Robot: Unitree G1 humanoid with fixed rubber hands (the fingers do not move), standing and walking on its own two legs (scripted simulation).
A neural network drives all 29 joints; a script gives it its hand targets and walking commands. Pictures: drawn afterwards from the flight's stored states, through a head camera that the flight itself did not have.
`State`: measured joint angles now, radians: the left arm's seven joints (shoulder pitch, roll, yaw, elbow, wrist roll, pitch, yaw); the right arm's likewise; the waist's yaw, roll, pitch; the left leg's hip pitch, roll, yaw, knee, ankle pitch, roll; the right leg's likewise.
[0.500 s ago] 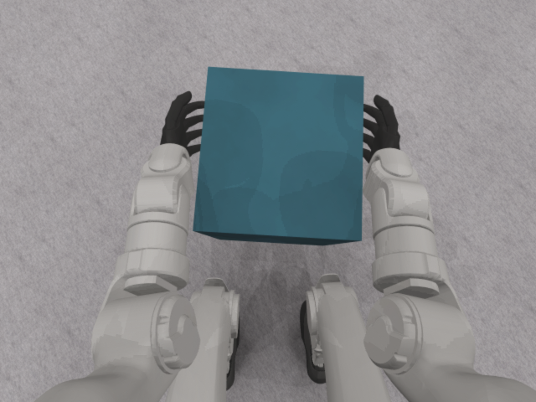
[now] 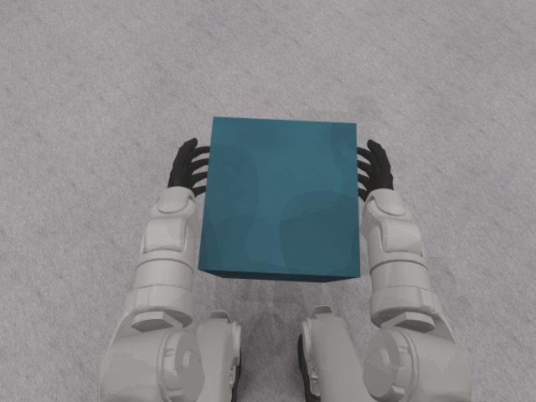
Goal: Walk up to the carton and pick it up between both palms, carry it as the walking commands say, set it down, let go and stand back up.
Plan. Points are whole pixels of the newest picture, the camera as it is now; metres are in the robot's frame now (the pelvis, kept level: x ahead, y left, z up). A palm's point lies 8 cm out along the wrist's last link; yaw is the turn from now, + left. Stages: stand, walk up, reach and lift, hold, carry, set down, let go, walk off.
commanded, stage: reach and lift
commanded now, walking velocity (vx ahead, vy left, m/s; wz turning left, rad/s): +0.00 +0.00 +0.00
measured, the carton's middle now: (278, 213) +0.42 -0.01 -0.11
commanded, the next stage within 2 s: none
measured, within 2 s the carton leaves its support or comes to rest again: neither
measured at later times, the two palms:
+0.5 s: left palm (169, 186) +0.41 +0.13 +0.03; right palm (399, 186) +0.41 -0.16 +0.03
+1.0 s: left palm (146, 179) +0.39 +0.13 +0.10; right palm (430, 178) +0.38 -0.16 +0.11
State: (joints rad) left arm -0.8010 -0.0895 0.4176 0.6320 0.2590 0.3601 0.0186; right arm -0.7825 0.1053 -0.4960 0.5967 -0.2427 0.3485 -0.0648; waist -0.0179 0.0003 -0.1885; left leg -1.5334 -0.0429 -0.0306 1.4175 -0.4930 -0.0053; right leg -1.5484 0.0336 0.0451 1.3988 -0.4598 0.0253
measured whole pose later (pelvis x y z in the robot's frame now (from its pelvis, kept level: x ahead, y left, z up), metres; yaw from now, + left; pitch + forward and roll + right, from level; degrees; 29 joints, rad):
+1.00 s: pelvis +0.04 +0.00 +0.13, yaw +0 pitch +18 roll +0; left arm -0.47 -0.18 0.38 0.48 0.30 0.37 -0.03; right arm -0.46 0.21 -0.44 0.44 -0.30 0.36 -0.03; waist -0.01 0.00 -0.08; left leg -0.79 -0.03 -0.05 0.76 -0.30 0.00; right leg -0.80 0.02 0.05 0.76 -0.27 0.01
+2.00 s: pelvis +0.05 +0.00 +0.18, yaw +0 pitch -7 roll +0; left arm -0.34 -0.17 0.25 0.32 0.30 0.72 -0.02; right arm -0.36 0.18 -0.31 0.31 -0.30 0.72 -0.02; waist -0.03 -0.01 0.02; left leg -0.06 -0.02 -0.06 0.37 -0.19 0.00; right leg -0.08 0.01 0.05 0.38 -0.18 0.01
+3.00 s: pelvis +0.06 -0.01 +0.18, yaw +0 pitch -8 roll +0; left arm -0.25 -0.15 0.18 0.23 0.26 0.77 0.00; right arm -0.27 0.15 -0.20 0.24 -0.27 0.76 -0.03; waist 0.01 0.00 0.02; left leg -0.04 -0.02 -0.06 0.38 -0.20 0.00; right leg -0.05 0.02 0.05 0.38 -0.18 0.00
